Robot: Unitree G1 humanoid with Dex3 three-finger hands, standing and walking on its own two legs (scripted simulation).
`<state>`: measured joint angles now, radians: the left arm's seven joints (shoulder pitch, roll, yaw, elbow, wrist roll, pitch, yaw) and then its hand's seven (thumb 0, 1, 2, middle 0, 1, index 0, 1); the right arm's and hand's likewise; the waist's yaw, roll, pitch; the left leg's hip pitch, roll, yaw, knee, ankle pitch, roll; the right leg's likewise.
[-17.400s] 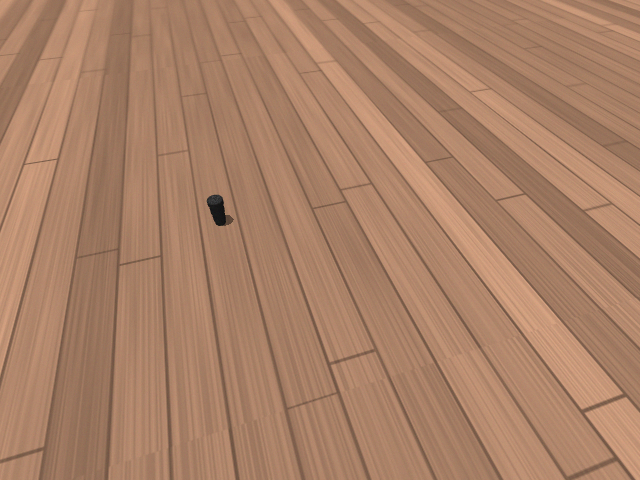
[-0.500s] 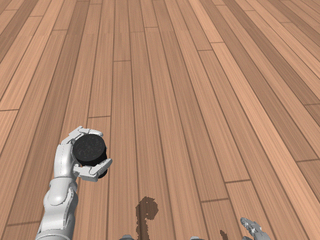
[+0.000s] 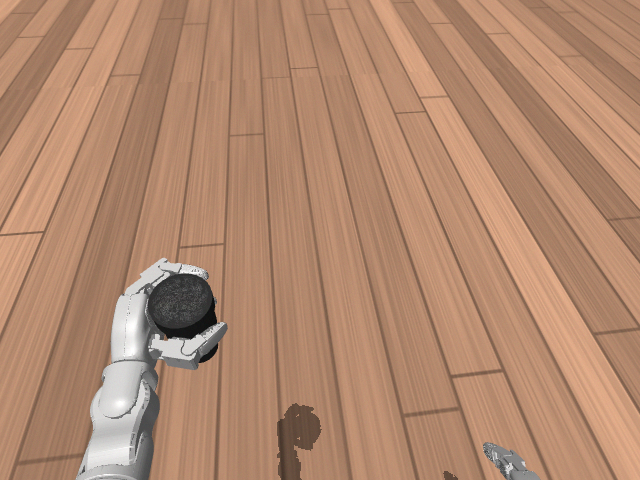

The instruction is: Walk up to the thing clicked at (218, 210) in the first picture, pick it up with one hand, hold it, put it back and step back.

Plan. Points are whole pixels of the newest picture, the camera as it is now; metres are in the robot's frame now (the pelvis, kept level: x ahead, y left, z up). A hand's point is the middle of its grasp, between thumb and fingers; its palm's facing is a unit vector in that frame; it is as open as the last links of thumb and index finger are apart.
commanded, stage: hold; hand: left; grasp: from the side
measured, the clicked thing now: (191, 325) +0.33 +0.17 +0.01
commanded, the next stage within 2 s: none
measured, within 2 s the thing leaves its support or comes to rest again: neither
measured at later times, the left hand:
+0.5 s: hand (187, 313) +0.33 +0.17 +0.05, palm faces +0.07 -1.00 -0.01, open 9.2 cm
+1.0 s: hand (187, 316) +0.32 +0.17 +0.05, palm faces +0.07 -1.00 -0.02, open 9.2 cm
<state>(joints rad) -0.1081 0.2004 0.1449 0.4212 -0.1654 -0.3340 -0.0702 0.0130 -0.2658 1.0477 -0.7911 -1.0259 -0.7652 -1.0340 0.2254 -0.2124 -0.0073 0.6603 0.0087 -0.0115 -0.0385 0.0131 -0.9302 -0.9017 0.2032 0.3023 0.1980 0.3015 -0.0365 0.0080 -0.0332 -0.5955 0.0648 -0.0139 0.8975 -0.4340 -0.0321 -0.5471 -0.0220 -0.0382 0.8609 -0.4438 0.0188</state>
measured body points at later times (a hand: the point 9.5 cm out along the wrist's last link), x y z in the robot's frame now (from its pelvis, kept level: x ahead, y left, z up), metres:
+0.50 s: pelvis +0.00 +0.00 +0.01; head +0.04 +0.01 +0.46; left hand +0.32 +0.22 +0.05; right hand +0.13 -0.25 -0.10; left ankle +0.01 +0.14 -0.70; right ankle -0.01 -0.13 -0.70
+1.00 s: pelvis -0.01 +0.00 +0.01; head +0.03 +0.01 +0.46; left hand +0.31 +0.22 +0.06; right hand +0.12 -0.25 -0.10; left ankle +0.01 +0.14 -0.70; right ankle -0.01 -0.13 -0.70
